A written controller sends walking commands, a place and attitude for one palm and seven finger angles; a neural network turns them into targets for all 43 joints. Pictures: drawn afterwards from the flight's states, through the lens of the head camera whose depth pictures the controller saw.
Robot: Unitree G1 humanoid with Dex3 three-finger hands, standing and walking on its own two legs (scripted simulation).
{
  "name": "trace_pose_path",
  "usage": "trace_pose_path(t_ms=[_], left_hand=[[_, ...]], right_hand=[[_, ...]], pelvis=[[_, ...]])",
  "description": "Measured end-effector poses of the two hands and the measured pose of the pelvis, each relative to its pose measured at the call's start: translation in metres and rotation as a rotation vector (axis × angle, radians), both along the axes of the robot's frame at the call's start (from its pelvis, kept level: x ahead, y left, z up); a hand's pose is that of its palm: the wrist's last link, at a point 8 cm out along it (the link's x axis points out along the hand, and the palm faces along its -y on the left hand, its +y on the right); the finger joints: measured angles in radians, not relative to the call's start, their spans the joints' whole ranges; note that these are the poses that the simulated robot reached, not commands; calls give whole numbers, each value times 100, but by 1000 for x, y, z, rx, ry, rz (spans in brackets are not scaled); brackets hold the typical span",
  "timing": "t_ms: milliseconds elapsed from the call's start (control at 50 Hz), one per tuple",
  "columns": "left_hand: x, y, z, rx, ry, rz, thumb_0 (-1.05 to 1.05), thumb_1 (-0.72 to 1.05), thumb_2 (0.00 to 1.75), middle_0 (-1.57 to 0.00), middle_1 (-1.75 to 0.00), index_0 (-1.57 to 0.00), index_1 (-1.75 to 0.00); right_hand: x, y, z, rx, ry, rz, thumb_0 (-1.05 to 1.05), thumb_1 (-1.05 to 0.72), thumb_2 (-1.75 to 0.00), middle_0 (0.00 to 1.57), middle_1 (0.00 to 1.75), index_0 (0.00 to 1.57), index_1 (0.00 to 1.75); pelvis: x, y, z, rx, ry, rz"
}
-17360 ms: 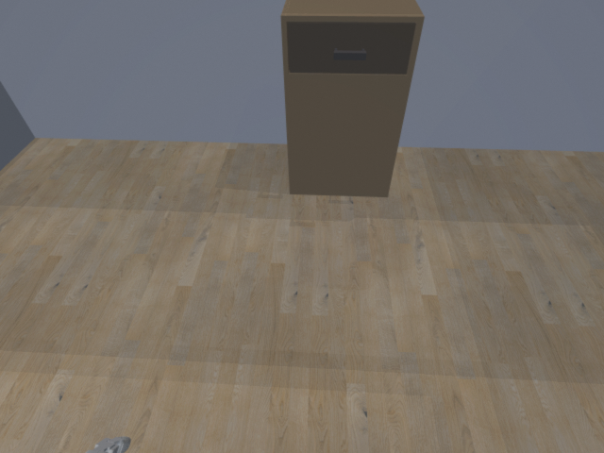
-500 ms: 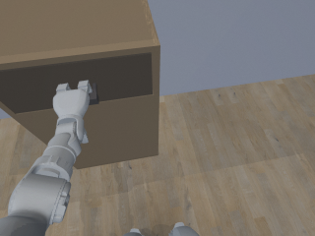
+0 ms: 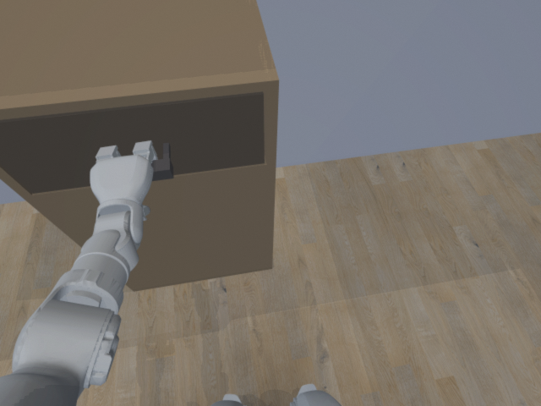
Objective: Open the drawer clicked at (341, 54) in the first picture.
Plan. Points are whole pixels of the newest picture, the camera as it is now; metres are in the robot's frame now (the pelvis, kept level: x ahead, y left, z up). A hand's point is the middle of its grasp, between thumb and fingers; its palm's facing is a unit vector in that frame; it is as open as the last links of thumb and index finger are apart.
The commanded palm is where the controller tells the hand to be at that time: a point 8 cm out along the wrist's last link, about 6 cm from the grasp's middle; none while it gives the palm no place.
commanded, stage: close the thumb around the handle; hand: left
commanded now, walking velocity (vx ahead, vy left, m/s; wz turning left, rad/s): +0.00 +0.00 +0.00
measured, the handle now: (137, 162) +0.52 +0.22 +0.01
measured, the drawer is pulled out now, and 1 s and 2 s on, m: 0.00 0.06 0.17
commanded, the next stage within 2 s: pull the drawer open in 0.30 s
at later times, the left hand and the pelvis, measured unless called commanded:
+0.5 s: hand (136, 197) +0.45 +0.22 -0.01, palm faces -0.02 -0.02 -1.00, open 6.2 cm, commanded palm +0.42 +0.21 +0.04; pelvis +0.00 +0.01 +0.00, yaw -1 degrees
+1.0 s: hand (135, 228) +0.40 +0.21 -0.01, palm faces +0.00 -0.05 -1.00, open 6.2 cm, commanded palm +0.36 +0.21 +0.04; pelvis +0.02 +0.01 +0.01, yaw -1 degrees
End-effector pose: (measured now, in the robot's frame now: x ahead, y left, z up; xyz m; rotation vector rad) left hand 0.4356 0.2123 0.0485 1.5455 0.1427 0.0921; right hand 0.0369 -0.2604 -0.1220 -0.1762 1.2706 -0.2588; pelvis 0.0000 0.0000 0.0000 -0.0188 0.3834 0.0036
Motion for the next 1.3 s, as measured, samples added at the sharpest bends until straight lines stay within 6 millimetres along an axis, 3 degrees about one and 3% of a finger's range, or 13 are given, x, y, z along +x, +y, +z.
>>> trace_pose_path(t_ms=[180,600,760,1080,1300], left_hand=[[1,2,-1,-4,-7,-22,0,62,78,-37,-130,-38,-129],[-6,1,-4,-7,-2,-18,0,68,77,-31,-133,-34,-130],[-25,-1,-5,-25,-13,-24,0,69,76,-29,-134,-34,-128],[-70,-6,-6,-28,-35,-23,0,68,79,-29,-135,-35,-128],[-89,-9,-5,-28,-28,-19,0,67,78,-30,-134,-35,-128]], right_hand=[[-8,0,0,-5,15,-13,0,-90,-90,20,30,20,30],[-4,8,2,15,13,-31,0,-90,-90,20,30,20,30],[18,11,7,31,-24,-20,0,-90,-90,20,30,20,30],[92,16,22,28,-201,63,0,-90,-90,20,30,20,30],[101,20,26,38,-252,71,0,-90,-90,20,30,20,30]], pelvis=[[1,2,-1,-2,6,-8],[7,8,3,-6,-5,-17],[15,9,9,-6,-29,-21],[18,8,14,-2,-82,-8],[13,5,16,6,-106,-18]])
